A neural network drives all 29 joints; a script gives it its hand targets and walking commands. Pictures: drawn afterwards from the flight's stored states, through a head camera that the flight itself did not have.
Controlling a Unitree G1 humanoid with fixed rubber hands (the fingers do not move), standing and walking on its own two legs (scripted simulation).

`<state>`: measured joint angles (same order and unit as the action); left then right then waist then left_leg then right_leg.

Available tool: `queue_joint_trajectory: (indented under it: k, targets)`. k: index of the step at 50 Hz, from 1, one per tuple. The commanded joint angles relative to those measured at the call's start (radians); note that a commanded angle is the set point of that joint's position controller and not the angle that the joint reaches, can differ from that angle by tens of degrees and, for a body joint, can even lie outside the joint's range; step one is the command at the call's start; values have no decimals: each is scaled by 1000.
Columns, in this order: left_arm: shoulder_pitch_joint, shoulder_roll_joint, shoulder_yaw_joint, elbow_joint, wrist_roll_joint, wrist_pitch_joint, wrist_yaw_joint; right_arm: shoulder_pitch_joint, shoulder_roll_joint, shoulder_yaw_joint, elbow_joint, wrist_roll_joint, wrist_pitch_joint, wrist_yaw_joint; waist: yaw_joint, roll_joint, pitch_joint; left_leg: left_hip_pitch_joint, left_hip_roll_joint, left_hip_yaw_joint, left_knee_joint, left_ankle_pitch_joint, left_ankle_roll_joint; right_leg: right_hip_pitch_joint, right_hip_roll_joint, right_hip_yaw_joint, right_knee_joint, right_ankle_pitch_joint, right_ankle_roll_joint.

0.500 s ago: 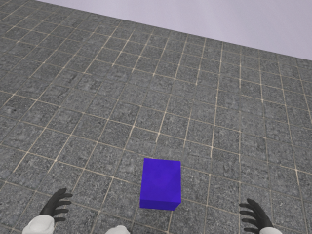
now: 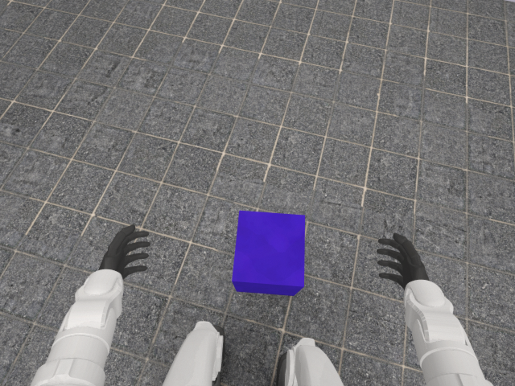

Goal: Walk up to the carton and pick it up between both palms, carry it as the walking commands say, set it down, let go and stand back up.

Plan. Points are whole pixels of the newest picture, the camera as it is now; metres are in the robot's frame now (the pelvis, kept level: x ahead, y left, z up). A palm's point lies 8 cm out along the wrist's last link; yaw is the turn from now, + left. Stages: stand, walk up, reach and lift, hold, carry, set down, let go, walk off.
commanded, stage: reach and lift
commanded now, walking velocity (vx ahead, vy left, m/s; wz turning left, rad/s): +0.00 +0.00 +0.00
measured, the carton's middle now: (268, 256) +0.44 -0.01 -0.58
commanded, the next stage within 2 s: none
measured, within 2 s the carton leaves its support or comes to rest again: neither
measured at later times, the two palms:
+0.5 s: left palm (174, 204) +0.43 +0.19 -0.14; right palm (375, 216) +0.43 -0.20 -0.13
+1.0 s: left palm (193, 216) +0.44 +0.17 -0.24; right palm (355, 228) +0.44 -0.19 -0.24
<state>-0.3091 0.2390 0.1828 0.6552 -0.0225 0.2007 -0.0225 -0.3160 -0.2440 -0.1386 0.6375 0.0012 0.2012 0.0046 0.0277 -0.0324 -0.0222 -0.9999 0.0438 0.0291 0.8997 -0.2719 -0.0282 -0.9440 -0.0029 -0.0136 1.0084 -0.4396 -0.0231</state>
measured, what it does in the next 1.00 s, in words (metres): lowers itself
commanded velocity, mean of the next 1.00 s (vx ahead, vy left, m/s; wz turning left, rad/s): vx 0.00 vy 0.00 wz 0.00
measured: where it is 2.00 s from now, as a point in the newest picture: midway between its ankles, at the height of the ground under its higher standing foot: outside the picture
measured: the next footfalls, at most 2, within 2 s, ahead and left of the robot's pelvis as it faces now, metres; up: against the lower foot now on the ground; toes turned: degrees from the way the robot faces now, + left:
none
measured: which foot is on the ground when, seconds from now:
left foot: down 0.00-1.00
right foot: down 0.00-1.00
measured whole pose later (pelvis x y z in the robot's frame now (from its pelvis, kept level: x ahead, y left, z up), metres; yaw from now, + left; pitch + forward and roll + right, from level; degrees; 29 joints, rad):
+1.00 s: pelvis -0.03 +0.03 -0.11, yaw -3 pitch +50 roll +0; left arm -0.94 0.08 0.34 0.78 0.08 0.06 0.13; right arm -1.00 -0.23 -0.30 0.91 -0.04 0.03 0.03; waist 0.01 0.00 -0.15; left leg -1.84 0.04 0.00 1.27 -0.31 -0.01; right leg -1.78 0.03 0.02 1.35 -0.45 0.01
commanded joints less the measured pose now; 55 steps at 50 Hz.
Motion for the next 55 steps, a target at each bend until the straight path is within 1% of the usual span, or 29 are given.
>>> queue_joint_trajectory:
  k: [1,2,4,9,10,11,12,13,14,15,16,17,24,26,29,32,35,37,39,40,42,44,46,47,48,49,52,53,55]
  targets:
    - [-284,173,44,-107,-13,-12,-17,-266,-86,-18,-104,29,9,-28,22,-14,-515,232,-83,39,22,66,39,149,12,71,-176,152,76]
    - [-310,160,27,-87,-10,-13,-13,-273,-104,-42,-44,16,13,-28,-17,-13,-488,221,-80,31,20,61,28,106,18,62,-170,149,75]
    - [-373,172,41,-78,-7,-23,-14,-343,-117,-71,-54,8,-2,-38,-29,-16,-551,201,-86,32,41,83,31,80,25,56,-156,174,80]
    - [-485,135,61,-28,5,-33,12,-503,-122,-81,-3,31,-31,-22,-29,4,-649,163,-85,15,68,115,27,2,43,34,-123,188,77]
    - [-504,128,66,-21,5,-39,24,-527,-125,-68,-1,41,-37,-20,-3,-11,-698,150,-84,9,77,121,26,-4,49,40,-110,196,76]
    - [-505,91,36,-18,7,-43,32,-509,-110,-72,48,64,-44,-13,-5,49,-694,171,-85,0,66,126,17,-27,54,28,-101,218,64]
    - [-588,120,81,-22,10,-53,35,-617,-120,-60,-29,67,-56,-12,15,8,-736,128,-84,10,97,127,25,-9,50,52,-97,215,75]
    - [-562,106,87,33,23,-58,45,-616,-134,-96,14,40,-68,-7,-12,-2,-714,133,-87,4,87,156,21,-61,61,26,-85,235,73]
    - [-622,96,89,-14,20,-73,55,-687,-151,-76,-17,66,-87,2,26,20,-791,154,-89,-2,99,161,22,-58,61,33,-74,230,68]
    - [-642,41,44,-12,-2,-78,65,-691,-140,-74,20,68,-92,12,-20,-7,-793,165,-85,-18,90,166,17,-105,69,4,-61,240,65]
    - [-649,44,63,13,19,-78,69,-665,-141,-78,85,54,-90,16,9,24,-790,161,-89,-6,94,192,5,-113,69,22,-71,247,65]
    - [-689,38,63,23,8,-79,74,-720,-173,-116,76,38,-101,20,-30,5,-817,166,-86,-18,107,194,3,-157,73,12,-65,242,68]
    - [-760,-68,68,12,46,-99,140,-805,-165,-151,177,15,-146,60,-21,41,-963,324,-87,-48,130,340,-14,-297,95,-6,-49,308,55]
    - [-773,-85,67,-32,53,-114,143,-800,-142,-174,164,-7,-160,64,-53,47,-972,357,-92,-66,136,411,-10,-338,99,-12,-40,361,44]
    - [-751,-90,125,-48,97,-127,153,-806,-135,-187,145,-16,-176,68,-21,49,-1018,409,-89,-67,151,538,-8,-372,102,-9,-36,434,47]
    - [-743,-95,131,-152,120,-142,150,-792,-152,-211,52,-54,-191,61,-51,61,-1203,498,-97,-71,172,636,-16,-302,107,-26,-24,515,55]
    - [-726,-127,169,-79,149,-140,140,-787,-103,-212,106,-80,-186,66,-25,49,-1019,313,-99,-59,176,538,-8,-406,93,-12,-13,450,54]
    - [-721,-181,146,-26,153,-138,135,-817,-107,-256,142,-98,-190,70,-44,87,-933,223,-94,-56,171,443,-22,-490,91,-26,7,390,44]
    - [-755,-163,169,4,146,-153,134,-843,-68,-215,196,-89,-188,74,-24,15,-902,96,-92,-46,212,350,-7,-512,86,-11,41,307,53]
    - [-760,-184,149,25,138,-151,130,-831,-78,-231,229,-96,-192,74,-51,22,-858,40,-94,-40,226,330,-13,-559,86,-20,53,299,50]
    - [-752,-156,150,6,128,-164,135,-854,-87,-218,188,-82,-201,63,-25,19,-934,34,-96,-43,284,331,-13,-548,89,-12,106,303,50]
    - [-780,-117,161,22,117,-169,140,-886,-71,-187,190,-83,-200,54,-33,-58,-918,-106,-108,-21,327,284,-2,-532,91,-16,150,292,55]
    - [-781,-61,168,-32,104,-176,153,-924,-119,-171,104,-42,-201,24,1,-21,-1099,-63,-117,11,390,305,-7,-438,91,-5,197,327,63]
    - [-767,-61,162,56,107,-176,156,-885,-81,-143,204,-28,-196,18,-4,-46,-1000,-162,-115,6,417,263,-4,-533,88,-6,229,282,73]
    - [-823,-53,137,-15,73,-170,158,-915,-117,-151,129,-27,-196,1,-38,-39,-1107,-109,-121,7,432,275,-6,-488,92,-10,227,293,67]
    - [-795,-53,132,18,76,-172,160,-907,-105,-132,171,-4,-188,-8,-6,2,-1050,-192,-120,27,459,247,-12,-510,85,5,258,283,65]
    - [-879,-4,97,-40,27,-166,173,-963,-135,-99,86,26,-181,-32,-39,-46,-1189,-169,-122,15,531,251,-9,-538,96,-20,331,271,74]
    - [-880,-16,88,-58,20,-168,178,-967,-125,-77,74,68,-179,-36,-2,19,-1190,-153,-119,22,561,276,-11,-577,96,-5,363,274,69]
    - [-880,-10,67,-12,-12,-167,179,-958,-119,-51,121,86,-172,-44,-8,11,-1173,-235,-121,33,601,235,-9,-573,86,-8,409,262,65]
